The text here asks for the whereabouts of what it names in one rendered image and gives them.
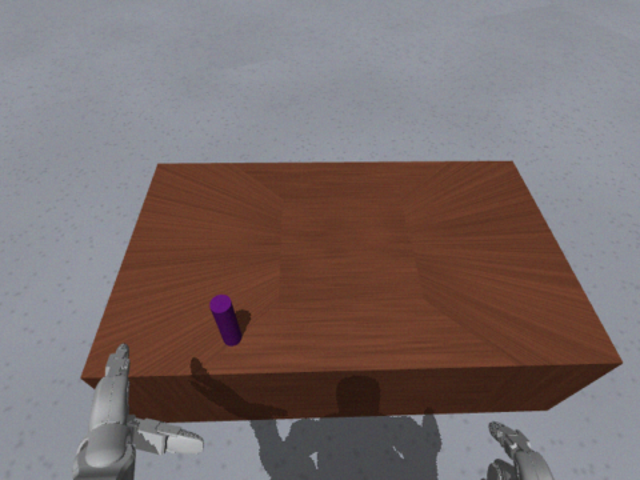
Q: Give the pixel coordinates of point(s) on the can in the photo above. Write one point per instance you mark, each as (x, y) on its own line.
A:
(224, 315)

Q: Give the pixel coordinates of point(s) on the left robot hand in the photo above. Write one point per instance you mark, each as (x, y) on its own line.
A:
(110, 405)

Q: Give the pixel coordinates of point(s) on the right robot hand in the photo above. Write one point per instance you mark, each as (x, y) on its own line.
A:
(528, 465)

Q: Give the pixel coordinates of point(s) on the left robot arm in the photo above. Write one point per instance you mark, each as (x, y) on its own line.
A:
(105, 453)

